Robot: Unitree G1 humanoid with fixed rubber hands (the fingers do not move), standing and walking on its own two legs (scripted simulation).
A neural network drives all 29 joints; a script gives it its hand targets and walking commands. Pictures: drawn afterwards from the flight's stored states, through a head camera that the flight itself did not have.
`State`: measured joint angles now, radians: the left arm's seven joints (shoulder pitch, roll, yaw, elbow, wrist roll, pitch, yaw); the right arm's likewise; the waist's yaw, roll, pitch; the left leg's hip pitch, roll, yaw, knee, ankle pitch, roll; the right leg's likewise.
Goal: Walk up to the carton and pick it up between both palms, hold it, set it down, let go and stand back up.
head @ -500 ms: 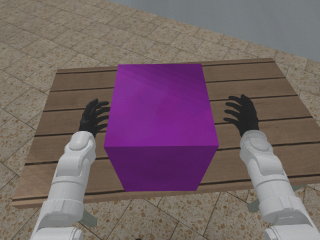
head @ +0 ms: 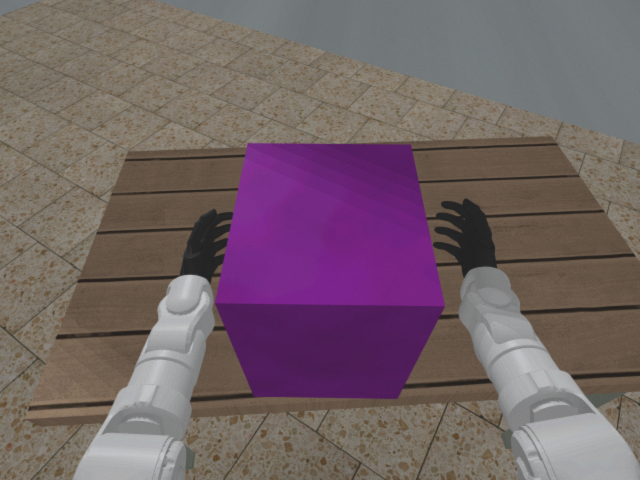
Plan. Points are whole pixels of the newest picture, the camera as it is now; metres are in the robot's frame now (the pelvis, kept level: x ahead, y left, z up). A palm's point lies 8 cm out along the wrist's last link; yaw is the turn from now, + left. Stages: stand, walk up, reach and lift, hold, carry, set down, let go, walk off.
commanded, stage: reach and lift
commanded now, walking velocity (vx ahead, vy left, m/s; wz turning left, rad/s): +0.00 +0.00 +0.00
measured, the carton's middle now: (327, 279) +0.37 +0.03 +0.02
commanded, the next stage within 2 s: none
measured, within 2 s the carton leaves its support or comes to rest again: leaves its support in 1.50 s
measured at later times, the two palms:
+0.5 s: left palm (216, 270) +0.36 +0.18 +0.05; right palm (449, 269) +0.37 -0.13 +0.06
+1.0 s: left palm (218, 270) +0.36 +0.17 +0.06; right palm (453, 269) +0.37 -0.13 +0.06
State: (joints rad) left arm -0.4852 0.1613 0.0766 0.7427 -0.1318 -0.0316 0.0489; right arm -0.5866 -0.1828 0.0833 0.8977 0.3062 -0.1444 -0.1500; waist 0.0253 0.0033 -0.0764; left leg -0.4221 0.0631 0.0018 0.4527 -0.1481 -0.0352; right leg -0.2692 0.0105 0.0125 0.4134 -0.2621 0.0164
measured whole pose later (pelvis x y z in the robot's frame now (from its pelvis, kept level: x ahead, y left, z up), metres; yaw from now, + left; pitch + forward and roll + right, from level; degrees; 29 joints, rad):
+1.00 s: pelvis +0.00 +0.00 +0.01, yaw +0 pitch +3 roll -1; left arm -0.43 0.00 0.16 0.54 0.10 0.09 0.11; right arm -0.52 -0.02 -0.07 0.79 0.09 -0.09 -0.18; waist 0.02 -0.03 -0.01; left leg -0.32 0.06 0.01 0.39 -0.13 -0.03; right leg -0.16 0.00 0.01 0.32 -0.22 0.02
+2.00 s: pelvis +0.00 +0.00 +0.01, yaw +1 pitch +0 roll -1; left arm -0.46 -0.04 0.22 0.59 0.22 0.04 0.05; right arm -0.51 0.04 -0.23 0.82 -0.08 -0.18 -0.13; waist 0.00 -0.05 -0.04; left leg -0.21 0.05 0.00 0.30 -0.09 -0.03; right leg -0.04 -0.01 -0.01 0.23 -0.19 0.02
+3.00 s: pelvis +0.00 +0.00 +0.01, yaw +1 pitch -5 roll -1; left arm -0.49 0.00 0.18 0.15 0.19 0.58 0.07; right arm -0.65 -0.09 0.02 0.56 0.25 0.27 -0.21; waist -0.08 -0.03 -0.02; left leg -0.15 0.04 -0.01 0.36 -0.12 -0.03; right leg 0.01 -0.01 -0.01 0.30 -0.23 0.02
